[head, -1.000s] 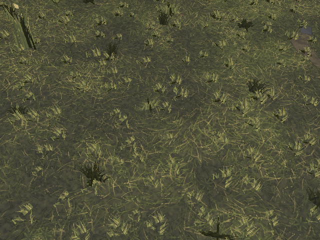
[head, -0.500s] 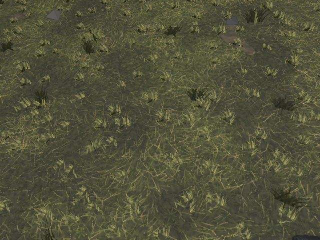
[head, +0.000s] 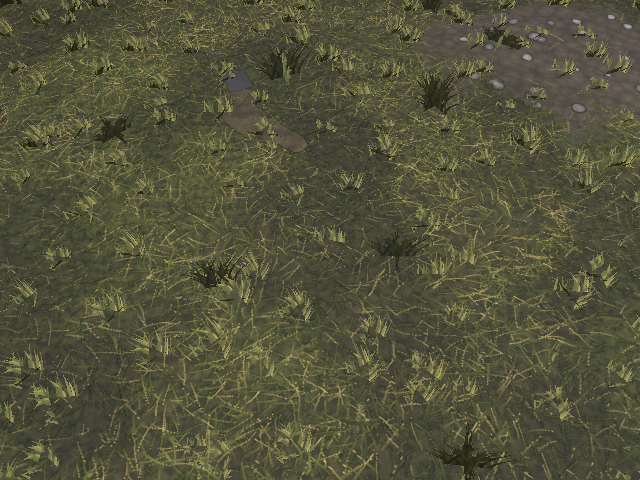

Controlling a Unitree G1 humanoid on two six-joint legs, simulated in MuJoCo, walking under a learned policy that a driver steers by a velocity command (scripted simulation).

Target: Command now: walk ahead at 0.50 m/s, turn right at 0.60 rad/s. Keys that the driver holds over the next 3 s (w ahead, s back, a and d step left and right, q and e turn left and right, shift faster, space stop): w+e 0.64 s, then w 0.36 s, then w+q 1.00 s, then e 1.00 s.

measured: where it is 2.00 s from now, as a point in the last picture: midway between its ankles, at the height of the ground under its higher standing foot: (438, 220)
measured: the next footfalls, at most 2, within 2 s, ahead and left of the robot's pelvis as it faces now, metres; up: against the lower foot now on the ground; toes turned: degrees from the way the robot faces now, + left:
right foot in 0.24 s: +0.30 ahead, -0.16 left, +0.00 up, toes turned -11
left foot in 0.72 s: +0.62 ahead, -0.04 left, +0.00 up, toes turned -28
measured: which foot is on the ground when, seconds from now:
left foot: down 0.00-0.24, up 0.26-0.70, down 0.72-1.00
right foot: up 0.00-0.22, down 0.24-0.72, up 0.74-1.00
